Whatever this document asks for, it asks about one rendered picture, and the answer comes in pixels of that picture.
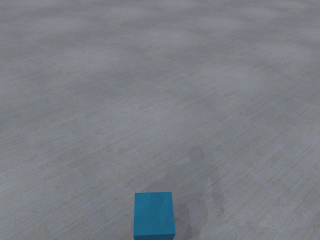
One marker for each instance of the carton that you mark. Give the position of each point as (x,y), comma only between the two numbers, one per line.
(153,216)

